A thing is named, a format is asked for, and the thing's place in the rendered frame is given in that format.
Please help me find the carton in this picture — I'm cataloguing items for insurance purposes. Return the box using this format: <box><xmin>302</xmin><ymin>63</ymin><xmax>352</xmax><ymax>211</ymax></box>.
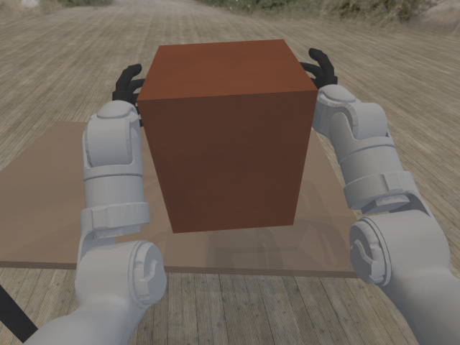
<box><xmin>137</xmin><ymin>39</ymin><xmax>318</xmax><ymax>234</ymax></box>

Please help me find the robot left upper arm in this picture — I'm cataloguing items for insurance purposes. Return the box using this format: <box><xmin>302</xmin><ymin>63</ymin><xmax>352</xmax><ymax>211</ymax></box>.
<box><xmin>22</xmin><ymin>240</ymin><xmax>167</xmax><ymax>345</ymax></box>

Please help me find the robot right hand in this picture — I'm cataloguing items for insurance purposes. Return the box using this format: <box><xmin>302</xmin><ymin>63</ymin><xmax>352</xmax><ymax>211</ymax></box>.
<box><xmin>299</xmin><ymin>48</ymin><xmax>338</xmax><ymax>89</ymax></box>

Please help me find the table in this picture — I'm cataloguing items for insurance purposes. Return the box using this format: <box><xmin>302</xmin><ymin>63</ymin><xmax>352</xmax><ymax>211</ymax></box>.
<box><xmin>0</xmin><ymin>121</ymin><xmax>359</xmax><ymax>343</ymax></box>

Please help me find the robot left hand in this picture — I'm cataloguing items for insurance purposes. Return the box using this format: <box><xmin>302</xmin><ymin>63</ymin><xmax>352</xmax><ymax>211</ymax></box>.
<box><xmin>112</xmin><ymin>64</ymin><xmax>145</xmax><ymax>127</ymax></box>

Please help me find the robot left forearm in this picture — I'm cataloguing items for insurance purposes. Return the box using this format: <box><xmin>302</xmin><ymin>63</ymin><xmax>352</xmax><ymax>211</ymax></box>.
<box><xmin>75</xmin><ymin>100</ymin><xmax>150</xmax><ymax>299</ymax></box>

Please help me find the robot right forearm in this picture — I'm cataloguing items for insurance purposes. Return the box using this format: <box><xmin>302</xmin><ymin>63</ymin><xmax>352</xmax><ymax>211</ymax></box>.
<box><xmin>312</xmin><ymin>84</ymin><xmax>451</xmax><ymax>266</ymax></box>

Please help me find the robot right upper arm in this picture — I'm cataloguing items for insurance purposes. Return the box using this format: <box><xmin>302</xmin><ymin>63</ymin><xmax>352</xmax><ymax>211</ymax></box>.
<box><xmin>349</xmin><ymin>210</ymin><xmax>460</xmax><ymax>345</ymax></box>

